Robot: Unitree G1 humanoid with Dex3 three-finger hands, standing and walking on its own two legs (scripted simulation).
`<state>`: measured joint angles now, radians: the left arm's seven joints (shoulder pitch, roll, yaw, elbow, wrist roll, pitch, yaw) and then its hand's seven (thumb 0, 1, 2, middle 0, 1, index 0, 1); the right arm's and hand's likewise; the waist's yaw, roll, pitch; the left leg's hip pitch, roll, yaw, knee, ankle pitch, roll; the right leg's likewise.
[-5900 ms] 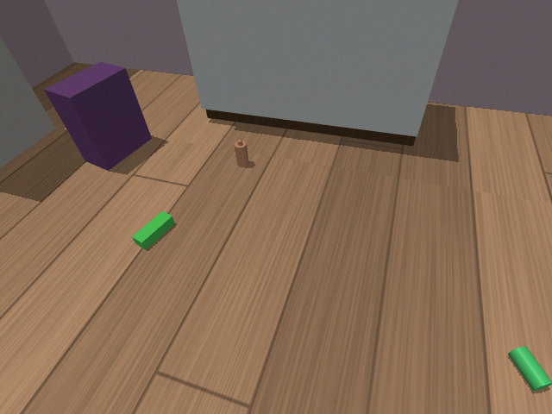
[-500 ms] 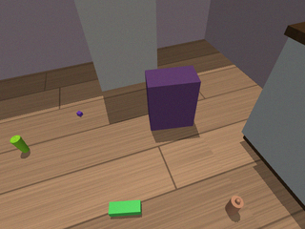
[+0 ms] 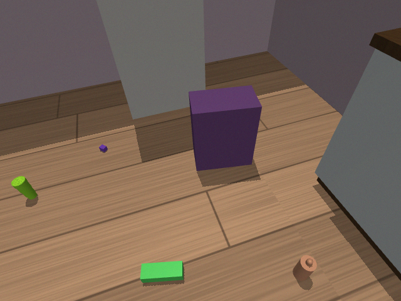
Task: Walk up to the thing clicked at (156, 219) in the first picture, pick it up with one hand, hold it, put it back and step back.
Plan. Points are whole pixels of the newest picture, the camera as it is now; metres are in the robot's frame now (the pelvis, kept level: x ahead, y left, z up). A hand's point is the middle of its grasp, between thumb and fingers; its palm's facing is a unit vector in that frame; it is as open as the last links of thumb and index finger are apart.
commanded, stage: stand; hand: left
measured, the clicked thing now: (162, 271) +0.43 +0.26 -0.76
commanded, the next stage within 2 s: none
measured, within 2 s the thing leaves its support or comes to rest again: neither
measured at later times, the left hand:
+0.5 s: hand out of the picture +0.07 +0.25 -0.16, palm faces -0.02 -0.94 -0.34, open 7.4 cm
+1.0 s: hand out of the picture +0.07 +0.25 -0.16, palm faces -0.03 -0.94 -0.34, open 7.4 cm
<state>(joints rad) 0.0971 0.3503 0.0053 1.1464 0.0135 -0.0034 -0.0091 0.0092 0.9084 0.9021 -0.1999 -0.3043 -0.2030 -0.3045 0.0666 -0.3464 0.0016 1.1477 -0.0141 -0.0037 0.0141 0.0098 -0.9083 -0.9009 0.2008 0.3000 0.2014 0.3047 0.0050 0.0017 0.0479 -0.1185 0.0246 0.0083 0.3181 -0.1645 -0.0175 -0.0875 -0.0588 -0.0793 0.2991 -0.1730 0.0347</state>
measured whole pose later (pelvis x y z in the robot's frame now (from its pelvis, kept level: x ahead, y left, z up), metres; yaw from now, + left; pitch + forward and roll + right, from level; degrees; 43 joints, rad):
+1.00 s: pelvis +0.00 +0.00 +0.00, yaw +0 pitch -2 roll +0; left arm 0.12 0.35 0.00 1.13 0.01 0.00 -0.01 0.01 0.91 0.90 -0.20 -0.30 -0.20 -0.30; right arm 0.10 -0.35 0.01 1.13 -0.01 -0.01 0.01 0.01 -0.91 -0.90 0.20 0.30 0.20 0.30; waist 0.01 0.00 0.04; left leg -0.12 0.03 0.01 0.32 -0.17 -0.02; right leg -0.09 -0.05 -0.07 0.31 -0.19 0.03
